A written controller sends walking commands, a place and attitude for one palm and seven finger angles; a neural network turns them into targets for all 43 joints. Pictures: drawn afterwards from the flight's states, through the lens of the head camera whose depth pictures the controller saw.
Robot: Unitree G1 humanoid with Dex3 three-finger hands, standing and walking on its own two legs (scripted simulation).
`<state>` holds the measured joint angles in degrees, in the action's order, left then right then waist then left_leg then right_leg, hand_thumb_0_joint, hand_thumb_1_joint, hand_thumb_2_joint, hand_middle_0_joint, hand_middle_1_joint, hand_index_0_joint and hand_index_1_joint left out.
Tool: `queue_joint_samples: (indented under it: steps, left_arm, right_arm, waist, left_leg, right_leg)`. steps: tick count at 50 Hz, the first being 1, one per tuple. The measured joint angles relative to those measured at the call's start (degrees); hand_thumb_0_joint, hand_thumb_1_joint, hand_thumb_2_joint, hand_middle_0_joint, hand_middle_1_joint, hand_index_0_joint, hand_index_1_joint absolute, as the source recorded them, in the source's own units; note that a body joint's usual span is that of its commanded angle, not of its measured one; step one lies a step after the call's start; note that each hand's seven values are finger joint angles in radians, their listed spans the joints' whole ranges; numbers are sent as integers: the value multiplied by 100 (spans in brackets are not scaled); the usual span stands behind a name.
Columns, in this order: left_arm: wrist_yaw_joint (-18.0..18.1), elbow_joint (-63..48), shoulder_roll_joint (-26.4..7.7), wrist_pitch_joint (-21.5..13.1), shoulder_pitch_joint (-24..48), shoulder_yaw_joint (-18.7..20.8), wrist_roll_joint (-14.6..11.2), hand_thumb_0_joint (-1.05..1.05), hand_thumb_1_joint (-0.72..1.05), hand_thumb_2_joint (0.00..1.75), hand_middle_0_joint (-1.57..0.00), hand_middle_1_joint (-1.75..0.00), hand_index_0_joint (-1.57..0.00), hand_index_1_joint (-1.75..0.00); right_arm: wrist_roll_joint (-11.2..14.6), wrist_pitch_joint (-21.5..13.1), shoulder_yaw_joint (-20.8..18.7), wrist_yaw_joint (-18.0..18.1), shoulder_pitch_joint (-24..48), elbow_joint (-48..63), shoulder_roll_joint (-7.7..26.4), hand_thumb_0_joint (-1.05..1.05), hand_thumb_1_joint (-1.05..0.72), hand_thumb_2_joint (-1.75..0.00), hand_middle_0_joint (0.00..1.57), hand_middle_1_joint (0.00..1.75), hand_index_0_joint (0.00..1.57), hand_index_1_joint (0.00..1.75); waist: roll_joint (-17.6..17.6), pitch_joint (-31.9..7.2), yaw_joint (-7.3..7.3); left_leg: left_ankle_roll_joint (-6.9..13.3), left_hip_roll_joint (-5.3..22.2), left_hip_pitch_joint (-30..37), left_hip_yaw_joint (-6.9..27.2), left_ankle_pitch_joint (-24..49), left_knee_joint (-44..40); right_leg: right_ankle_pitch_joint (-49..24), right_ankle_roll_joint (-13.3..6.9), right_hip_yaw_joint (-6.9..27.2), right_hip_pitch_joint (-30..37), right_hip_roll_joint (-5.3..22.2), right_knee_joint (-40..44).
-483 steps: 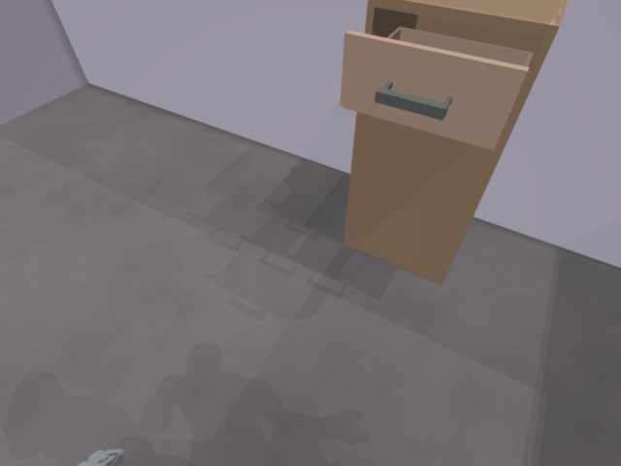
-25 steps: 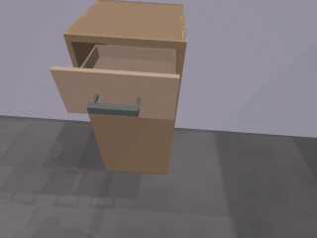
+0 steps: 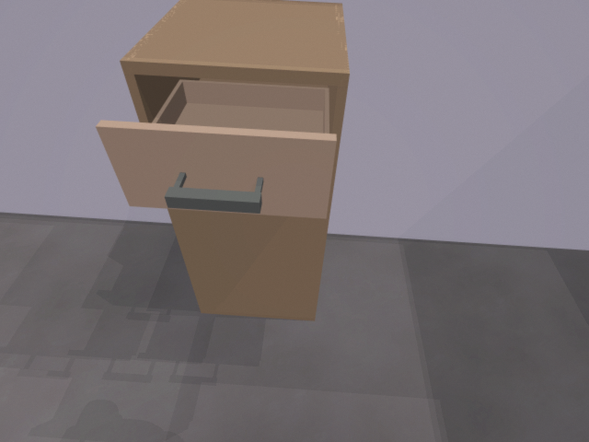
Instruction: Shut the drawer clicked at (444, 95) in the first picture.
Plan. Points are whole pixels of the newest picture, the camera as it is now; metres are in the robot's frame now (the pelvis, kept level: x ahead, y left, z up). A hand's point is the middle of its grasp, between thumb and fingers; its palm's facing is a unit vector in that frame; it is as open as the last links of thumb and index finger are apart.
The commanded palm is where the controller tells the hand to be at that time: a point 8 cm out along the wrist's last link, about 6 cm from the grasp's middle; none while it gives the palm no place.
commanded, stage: look again from close up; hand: left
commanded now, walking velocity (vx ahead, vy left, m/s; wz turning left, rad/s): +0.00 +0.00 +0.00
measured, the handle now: (217, 190) +0.49 +0.16 +0.07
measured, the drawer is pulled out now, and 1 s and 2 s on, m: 0.18 0.18 0.18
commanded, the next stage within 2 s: shuffle to correct the standing spot in 0.48 s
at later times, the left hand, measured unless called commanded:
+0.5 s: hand out of the picture +0.01 +0.15 -0.17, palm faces +0.03 -0.99 -0.15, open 7.4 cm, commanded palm none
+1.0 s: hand out of the picture +0.03 +0.12 -0.17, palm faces +0.04 -0.99 -0.16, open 7.4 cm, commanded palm none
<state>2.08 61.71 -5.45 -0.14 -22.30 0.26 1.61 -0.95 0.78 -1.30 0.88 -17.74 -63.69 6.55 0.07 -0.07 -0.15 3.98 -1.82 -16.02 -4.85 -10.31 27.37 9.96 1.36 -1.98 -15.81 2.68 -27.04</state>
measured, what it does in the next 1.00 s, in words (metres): shifts its weight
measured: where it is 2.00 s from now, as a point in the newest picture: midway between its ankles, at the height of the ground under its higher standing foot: outside the picture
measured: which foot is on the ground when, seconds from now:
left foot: down 0.00-1.00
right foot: down 0.00-1.00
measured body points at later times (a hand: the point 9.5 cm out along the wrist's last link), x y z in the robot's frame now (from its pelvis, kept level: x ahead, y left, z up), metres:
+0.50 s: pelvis +0.02 -0.01 +0.01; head +0.03 +0.00 +0.45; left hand +0.01 +0.20 -0.16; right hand +0.01 -0.22 -0.16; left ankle +0.05 +0.07 -0.74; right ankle +0.05 -0.14 -0.74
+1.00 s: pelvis +0.07 -0.03 +0.01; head +0.08 -0.04 +0.46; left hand +0.03 +0.17 -0.15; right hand +0.06 -0.24 -0.16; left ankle +0.05 +0.07 -0.74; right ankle +0.05 -0.14 -0.74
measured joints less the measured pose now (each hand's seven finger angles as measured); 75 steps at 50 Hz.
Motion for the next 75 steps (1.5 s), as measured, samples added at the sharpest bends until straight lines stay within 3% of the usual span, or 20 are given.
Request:
queue_joint_samples:
  steps: [32, 39, 50, 59, 67, 71, 75]
  left_arm:
    - [15, 113, -116, -57, 321, -53, -65, 0, 91, 90, -20, -30, -20, -30]
    - [-84, 126, -136, 21, 143, 36, 11, 0, 91, 90, -20, -30, -20, -30]
    - [20, 232, 0, -100, 54, -54, -97, 0, 91, 90, -20, -30, -20, -30]
    - [94, 6, -61, 3, 383, 22, -78, 1, 92, 90, -21, -30, -20, -30]
    - [107, -187, -318, -52, 608, 25, -52, 1, 91, 90, -21, -30, -20, -30]
    - [38, -339, -466, 18, 665, -22, -58, 0, 91, 90, -21, -30, -20, -30]
    - [-15, -446, -552, 71, 752, -43, -47, 0, 91, 90, -20, -30, -20, -30]
  right_arm:
    - [45, -109, 99, 24, 156, -210, 63, 1, -91, -90, 20, 30, 20, 30]
    - [2, -63, 23, 24, 25, -213, 51, 0, -91, -90, 20, 30, 20, 30]
    - [79, -156, 91, 129, 165, -237, 87, 0, -91, -90, 20, 30, 19, 30]
    - [69, 34, -27, 128, 441, -7, 247, 1, -92, -90, 20, 30, 20, 30]
    - [65, 59, -20, 40, 510, 344, 337, 0, -91, -90, 19, 30, 19, 30]
    - [15, -41, 20, -10, 362, 660, 347, 0, -91, -90, 19, 30, 19, 30]
    - [-9, -74, 91, -11, 230, 724, 400, 0, -93, -90, 20, 30, 19, 30]
  waist:
    - [43, 106, -35]
    - [69, -31, -31]
    - [-55, 133, 5]
    - [-74, 278, 36]
    - [-77, 233, -2]
    - [-54, 156, -74]
    - [-98, 97, -46]
  left_leg:
    - [-62, 8, 449, 3, -60, -388]
    - [-74, 9, 492, -7, -273, -266]
    - [-278, 168, 702, 42, -428, -349]
    - [-342, 239, 554, 81, -555, -20]
    - [-304, 239, 291, 115, -683, 405]
    - [-95, 113, 222, 73, -702, 529]
    - [23, -15, 250, 26, -614, 391]
  right_leg:
    - [71, 8, 17, 408, -35, 327]
    - [522, -99, 26, 348, -31, -20]
    - [504, -166, -26, 600, -189, 184]
    - [601, -234, -67, 503, -242, -56]
    - [543, -149, -85, 383, -232, -181]
    - [649, -98, -45, 267, -105, -422]
    - [613, -94, 1, 247, 12, -391]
